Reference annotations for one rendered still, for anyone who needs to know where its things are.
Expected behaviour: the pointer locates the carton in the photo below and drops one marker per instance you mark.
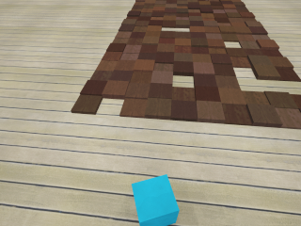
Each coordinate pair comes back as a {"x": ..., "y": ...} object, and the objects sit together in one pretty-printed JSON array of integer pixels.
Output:
[{"x": 155, "y": 202}]

